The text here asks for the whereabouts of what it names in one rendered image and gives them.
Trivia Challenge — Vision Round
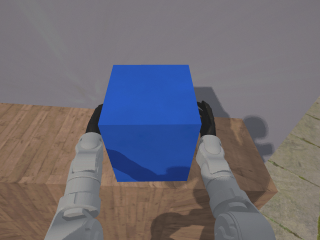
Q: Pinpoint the right robot forearm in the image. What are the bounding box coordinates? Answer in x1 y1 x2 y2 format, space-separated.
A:
196 134 276 240

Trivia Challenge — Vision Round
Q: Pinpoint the left robot hand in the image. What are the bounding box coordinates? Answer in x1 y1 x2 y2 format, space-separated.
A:
85 104 103 135

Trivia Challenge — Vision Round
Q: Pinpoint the pedestal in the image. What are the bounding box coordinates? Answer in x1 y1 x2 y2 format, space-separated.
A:
0 103 278 240

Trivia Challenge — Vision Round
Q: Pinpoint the left robot forearm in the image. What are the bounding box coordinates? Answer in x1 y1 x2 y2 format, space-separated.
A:
44 132 104 240

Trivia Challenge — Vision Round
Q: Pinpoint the left robot upper arm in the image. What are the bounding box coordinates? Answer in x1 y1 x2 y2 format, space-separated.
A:
45 217 104 240

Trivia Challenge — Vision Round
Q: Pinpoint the right robot upper arm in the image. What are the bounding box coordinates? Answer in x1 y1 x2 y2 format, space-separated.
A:
214 211 276 240

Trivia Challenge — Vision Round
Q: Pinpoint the right robot hand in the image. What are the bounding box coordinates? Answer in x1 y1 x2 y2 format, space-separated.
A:
197 101 216 138

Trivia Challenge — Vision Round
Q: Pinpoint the carton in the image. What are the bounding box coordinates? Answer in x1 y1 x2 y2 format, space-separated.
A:
98 64 202 182

